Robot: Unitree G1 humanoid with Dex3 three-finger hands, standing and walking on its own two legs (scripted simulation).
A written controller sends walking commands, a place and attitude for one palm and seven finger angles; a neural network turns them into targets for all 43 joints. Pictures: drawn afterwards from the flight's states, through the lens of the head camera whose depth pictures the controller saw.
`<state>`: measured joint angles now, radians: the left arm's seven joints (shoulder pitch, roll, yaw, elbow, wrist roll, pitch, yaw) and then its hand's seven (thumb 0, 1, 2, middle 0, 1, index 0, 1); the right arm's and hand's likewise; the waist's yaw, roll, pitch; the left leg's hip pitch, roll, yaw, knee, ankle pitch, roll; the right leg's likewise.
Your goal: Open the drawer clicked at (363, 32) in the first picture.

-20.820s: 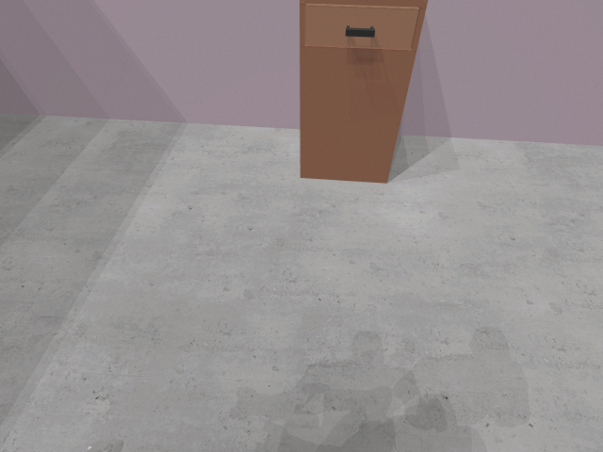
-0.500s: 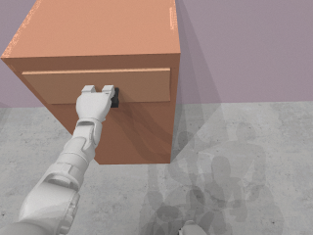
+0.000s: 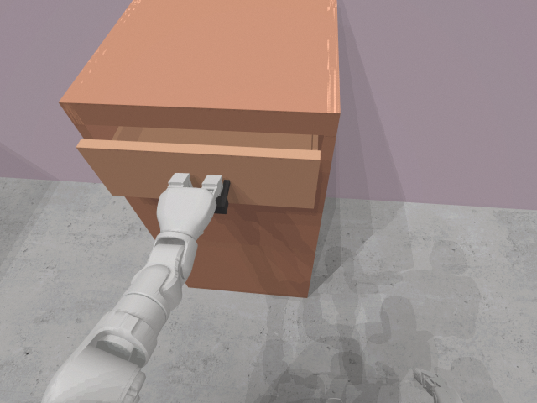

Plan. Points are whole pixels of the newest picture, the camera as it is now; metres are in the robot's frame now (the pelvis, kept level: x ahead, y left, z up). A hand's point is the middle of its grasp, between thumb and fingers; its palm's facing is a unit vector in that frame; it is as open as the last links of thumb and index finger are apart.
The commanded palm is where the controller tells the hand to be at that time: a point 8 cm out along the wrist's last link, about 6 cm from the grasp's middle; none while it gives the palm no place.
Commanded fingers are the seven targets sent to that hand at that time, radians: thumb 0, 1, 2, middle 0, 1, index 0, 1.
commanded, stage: pull the drawer open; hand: left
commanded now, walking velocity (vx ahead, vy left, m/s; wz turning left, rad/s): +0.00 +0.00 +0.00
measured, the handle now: (199, 193) +0.45 +0.14 +0.01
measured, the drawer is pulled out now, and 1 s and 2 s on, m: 0.05 0.23 0.30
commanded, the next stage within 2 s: open the thumb to release the handle in 1.48 s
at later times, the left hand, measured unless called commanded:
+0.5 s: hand (186, 269) +0.32 +0.15 -0.01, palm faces +0.00 -0.07 -1.00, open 5.4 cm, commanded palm +0.28 +0.15 +0.04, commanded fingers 0.00 0.90 0.90 -0.40 -1.35 -0.40 -1.35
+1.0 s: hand (169, 333) +0.22 +0.15 -0.01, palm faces -0.02 -0.11 -0.99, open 5.4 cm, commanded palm +0.17 +0.17 +0.04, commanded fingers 0.00 0.90 0.90 -0.40 -1.35 -0.40 -1.35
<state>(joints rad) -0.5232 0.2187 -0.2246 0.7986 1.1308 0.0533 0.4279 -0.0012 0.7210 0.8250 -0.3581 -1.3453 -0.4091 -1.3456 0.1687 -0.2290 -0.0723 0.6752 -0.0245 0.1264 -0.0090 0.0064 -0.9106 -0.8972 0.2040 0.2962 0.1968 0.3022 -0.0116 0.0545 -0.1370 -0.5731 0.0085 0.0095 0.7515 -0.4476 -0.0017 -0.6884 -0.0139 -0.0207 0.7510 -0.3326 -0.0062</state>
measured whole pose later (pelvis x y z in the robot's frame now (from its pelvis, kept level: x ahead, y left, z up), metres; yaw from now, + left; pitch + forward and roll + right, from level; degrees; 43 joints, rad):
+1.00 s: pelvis +0.00 -0.01 +0.00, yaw -2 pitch +9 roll +1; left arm 0.31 0.26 -0.21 0.04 1.16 0.01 0.43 0.03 0.72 0.79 -0.28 -1.37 -0.46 -1.30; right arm 0.08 -0.20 -0.02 0.56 -0.04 0.08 0.05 0.01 -0.91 -0.90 0.20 0.30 0.20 0.30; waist 0.06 0.04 -0.11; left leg -0.44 0.03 0.05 0.76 -0.47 -0.02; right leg -0.60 0.01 0.01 0.80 -0.36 -0.02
